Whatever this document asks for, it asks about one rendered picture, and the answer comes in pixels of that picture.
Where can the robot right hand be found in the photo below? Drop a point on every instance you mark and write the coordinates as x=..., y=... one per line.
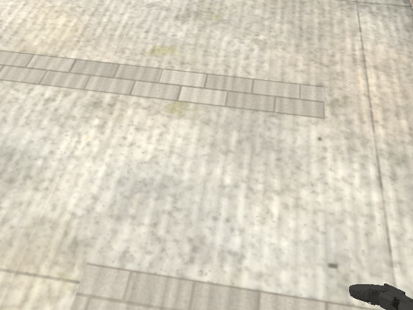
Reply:
x=387, y=296

